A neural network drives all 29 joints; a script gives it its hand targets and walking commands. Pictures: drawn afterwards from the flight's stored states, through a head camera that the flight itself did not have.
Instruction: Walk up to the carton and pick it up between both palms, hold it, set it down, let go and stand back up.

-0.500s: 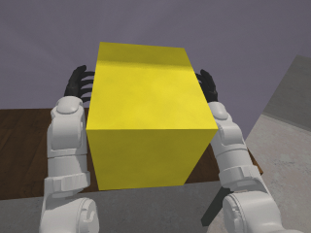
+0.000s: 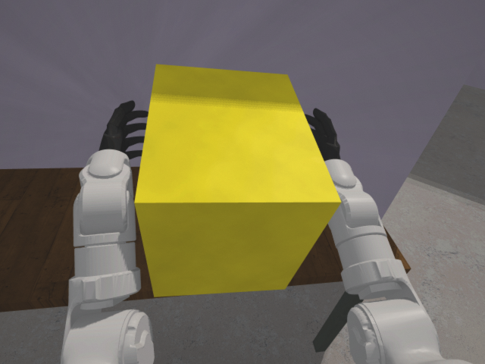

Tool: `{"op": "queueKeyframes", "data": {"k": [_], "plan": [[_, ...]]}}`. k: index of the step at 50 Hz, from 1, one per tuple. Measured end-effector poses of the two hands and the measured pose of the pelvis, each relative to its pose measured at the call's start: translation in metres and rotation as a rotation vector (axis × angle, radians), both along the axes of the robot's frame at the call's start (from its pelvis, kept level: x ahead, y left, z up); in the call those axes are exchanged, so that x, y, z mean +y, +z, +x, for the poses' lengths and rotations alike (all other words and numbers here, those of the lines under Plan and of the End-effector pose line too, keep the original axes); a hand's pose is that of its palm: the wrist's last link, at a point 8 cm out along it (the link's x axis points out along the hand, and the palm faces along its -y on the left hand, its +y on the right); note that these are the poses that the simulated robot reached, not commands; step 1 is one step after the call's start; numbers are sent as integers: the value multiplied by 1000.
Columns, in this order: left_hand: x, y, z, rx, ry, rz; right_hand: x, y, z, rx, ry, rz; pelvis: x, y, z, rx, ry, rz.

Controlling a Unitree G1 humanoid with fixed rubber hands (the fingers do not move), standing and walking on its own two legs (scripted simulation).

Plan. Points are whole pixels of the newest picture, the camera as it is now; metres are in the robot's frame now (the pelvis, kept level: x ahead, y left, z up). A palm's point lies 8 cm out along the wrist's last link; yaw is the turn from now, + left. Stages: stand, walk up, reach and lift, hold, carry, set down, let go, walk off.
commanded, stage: hold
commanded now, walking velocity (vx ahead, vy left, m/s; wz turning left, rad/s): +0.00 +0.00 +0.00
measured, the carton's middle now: (223, 181) +0.37 +0.01 +0.14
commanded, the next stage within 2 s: none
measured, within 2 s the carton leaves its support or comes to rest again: neither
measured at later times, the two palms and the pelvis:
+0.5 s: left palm (116, 155) +0.36 +0.17 +0.20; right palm (322, 157) +0.37 -0.15 +0.20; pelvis +0.00 +0.00 +0.00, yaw +0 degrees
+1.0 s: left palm (113, 161) +0.35 +0.17 +0.20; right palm (320, 163) +0.36 -0.15 +0.20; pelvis +0.00 +0.00 +0.00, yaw +0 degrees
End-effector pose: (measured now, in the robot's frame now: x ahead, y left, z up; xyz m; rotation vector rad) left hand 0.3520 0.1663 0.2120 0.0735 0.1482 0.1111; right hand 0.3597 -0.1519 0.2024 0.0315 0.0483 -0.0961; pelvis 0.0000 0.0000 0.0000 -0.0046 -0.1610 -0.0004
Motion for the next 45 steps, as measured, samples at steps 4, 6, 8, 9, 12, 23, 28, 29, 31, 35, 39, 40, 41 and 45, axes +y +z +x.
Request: {"op": "queueKeyframes", "data": {"k": [4, 6, 8, 9, 12, 23, 28, 29, 31, 35, 39, 40, 41, 45], "plan": [[-1, 0, 0, 0, 0, -1, -1, 0, 0, 0, 0, -1, -1, 0, 0, -1, 0, 0], [-1, 0, 0, -1, 1, -1, -1, 0, 0, -1, 0, -1, -1, 0, 0, -2, 0, 0], [-2, 0, 0, -1, 1, -2, -2, 0, 0, -1, 0, -1, -1, 0, 0, -2, 0, 0], [-2, 0, 0, -1, 1, -3, -2, 0, 0, -1, 1, -2, -1, 0, 0, -3, 0, 1], [-2, 0, -1, -1, 1, -4, -2, 0, 0, -1, 1, -2, -2, 0, 0, -3, 1, 1], [1, -6, 6, 29, -4, -25, 0, -1, 4, 29, -4, -20, -4, 0, 0, 9, 3, 4], [5, -8, 10, 17, -8, -27, 4, 4, 9, 17, -4, -25, -4, 0, 2, 23, 5, 1], [6, -8, 11, 14, -9, -25, 5, 5, 10, 13, -3, -25, -3, 0, 3, 24, 6, 1], [7, -8, 12, 9, -9, -22, 6, 6, 11, 9, -2, -26, -2, 0, 5, 24, 6, 0], [8, -8, 10, 0, -8, -13, 8, 8, 11, -1, 1, -26, 0, 0, 9, 23, 6, -2], [9, -5, 5, -14, -5, -9, 8, 8, 6, -14, 3, -16, 2, 0, 11, 14, 7, -3], [9, -5, 4, -12, -4, -10, 8, 7, 5, -13, 3, -14, 2, 0, 11, 10, 7, -4], [8, -6, 3, -8, -3, -11, 8, 6, 4, -8, 4, -11, 3, 0, 11, 5, 7, -3], [7, -12, 0, 26, 0, -14, 7, -3, 1, 25, 4, -7, 3, 0, 7, -4, 5, -2]]}}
